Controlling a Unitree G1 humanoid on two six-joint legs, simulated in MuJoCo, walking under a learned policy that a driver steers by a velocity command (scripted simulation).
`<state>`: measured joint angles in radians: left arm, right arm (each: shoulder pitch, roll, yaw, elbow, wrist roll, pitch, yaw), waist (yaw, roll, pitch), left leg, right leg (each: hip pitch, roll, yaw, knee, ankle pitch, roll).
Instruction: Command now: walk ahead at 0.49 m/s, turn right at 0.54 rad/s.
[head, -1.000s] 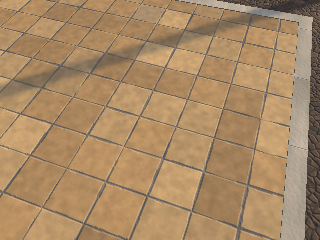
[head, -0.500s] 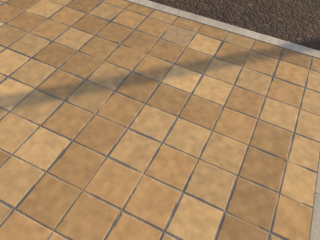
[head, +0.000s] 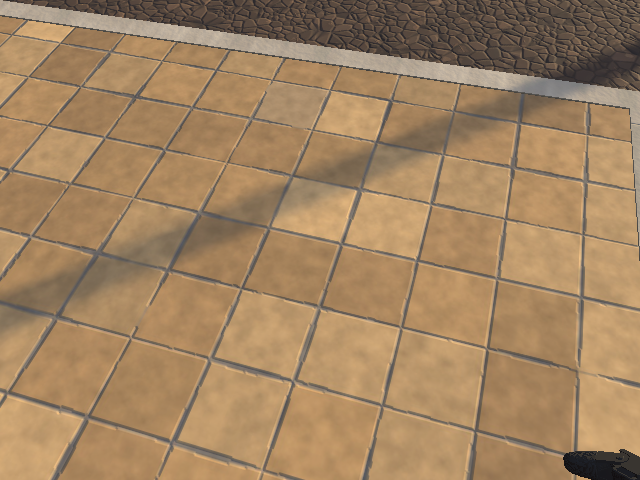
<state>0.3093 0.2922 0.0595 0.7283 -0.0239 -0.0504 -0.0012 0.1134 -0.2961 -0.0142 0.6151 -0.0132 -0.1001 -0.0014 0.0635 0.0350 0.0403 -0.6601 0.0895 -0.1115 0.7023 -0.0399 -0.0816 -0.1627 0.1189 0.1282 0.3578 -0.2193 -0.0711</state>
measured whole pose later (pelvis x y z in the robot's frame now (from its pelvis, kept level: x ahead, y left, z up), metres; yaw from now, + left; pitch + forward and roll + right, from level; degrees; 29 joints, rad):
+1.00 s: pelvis +0.51 -0.04 +0.00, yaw +3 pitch +0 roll -3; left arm 0.33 0.28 0.07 0.85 0.00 -0.09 0.00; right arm 0.16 -0.29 -0.06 0.69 0.02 -0.03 0.03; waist 0.08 0.05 0.03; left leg -0.68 0.11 -0.04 0.78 0.00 0.00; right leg 0.03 0.03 -0.20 0.22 -0.26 -0.02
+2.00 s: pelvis +1.08 +0.03 +0.00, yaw +4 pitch +1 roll -1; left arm 0.30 0.27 0.04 0.76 0.00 -0.07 -0.01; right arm 0.17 -0.30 -0.04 0.69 0.00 -0.08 0.00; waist 0.04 0.04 0.03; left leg -0.69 0.12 -0.06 0.81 -0.06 -0.04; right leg -0.12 0.12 0.05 0.28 -0.18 -0.09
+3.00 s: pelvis +1.48 +0.12 -0.01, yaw +36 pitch +1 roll -1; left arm 0.12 0.27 0.05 0.72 0.01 0.01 0.03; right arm 0.21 -0.31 -0.07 0.64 0.01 0.07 -0.02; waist 0.02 0.02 0.07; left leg -0.46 0.05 -0.01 0.88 -0.39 -0.07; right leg -0.32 -0.04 -0.10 0.42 -0.12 -0.02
